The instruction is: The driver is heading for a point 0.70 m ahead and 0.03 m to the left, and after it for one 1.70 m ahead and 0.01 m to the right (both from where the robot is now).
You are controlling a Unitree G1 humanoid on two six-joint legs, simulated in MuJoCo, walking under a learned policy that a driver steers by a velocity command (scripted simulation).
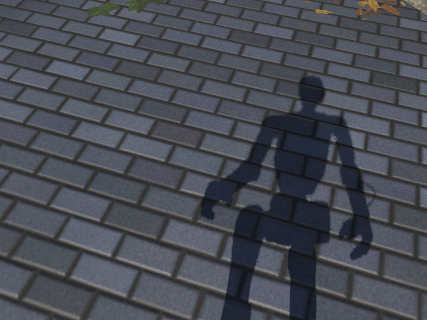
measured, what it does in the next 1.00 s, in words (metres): walks ahead, turning left: right foot, then left foot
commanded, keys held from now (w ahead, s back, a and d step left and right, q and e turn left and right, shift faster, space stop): q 0.34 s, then no key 0.66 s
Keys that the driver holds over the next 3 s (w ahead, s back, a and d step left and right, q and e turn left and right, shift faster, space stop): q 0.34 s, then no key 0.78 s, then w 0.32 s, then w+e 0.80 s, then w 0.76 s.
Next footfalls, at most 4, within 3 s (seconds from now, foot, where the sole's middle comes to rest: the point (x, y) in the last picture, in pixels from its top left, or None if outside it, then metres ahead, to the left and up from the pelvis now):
0.24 right None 0.28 -0.10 -0.78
0.64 left None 0.13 0.07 -0.78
0.90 right None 0.19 -0.14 -0.78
1.84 right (222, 306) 0.50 -0.02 -0.78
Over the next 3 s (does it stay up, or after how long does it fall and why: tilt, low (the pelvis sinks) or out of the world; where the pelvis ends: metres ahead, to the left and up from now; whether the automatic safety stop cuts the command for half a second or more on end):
stays up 0.97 -0.04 -0.01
